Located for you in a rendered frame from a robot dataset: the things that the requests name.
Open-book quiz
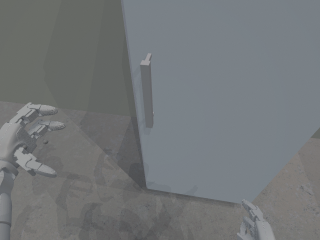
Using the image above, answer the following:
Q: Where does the robot left hand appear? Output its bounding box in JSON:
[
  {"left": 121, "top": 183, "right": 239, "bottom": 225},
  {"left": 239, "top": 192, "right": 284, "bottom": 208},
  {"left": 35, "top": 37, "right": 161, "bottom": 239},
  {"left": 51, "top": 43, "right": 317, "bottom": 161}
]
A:
[{"left": 0, "top": 102, "right": 66, "bottom": 178}]

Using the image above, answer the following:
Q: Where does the robot right hand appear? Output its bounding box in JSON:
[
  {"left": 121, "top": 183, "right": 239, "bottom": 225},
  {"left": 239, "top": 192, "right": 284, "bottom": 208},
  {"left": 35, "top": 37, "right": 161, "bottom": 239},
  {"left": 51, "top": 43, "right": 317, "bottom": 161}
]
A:
[{"left": 237, "top": 199, "right": 276, "bottom": 240}]

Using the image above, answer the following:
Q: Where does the left robot forearm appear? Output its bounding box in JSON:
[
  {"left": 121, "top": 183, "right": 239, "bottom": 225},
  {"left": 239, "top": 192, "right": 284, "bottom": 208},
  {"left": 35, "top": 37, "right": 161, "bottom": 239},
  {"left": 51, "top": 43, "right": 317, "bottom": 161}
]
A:
[{"left": 0, "top": 159, "right": 19, "bottom": 240}]

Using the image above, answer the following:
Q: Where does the fridge door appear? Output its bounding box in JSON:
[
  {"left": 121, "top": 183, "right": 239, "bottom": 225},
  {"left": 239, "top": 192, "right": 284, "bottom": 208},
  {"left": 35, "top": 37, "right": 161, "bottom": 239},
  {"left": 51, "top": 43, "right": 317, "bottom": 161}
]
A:
[{"left": 123, "top": 0, "right": 320, "bottom": 204}]

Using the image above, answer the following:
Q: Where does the handle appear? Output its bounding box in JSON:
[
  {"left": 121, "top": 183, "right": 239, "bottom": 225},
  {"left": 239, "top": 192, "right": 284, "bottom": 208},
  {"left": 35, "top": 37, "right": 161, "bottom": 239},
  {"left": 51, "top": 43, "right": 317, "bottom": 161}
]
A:
[{"left": 140, "top": 53, "right": 154, "bottom": 128}]

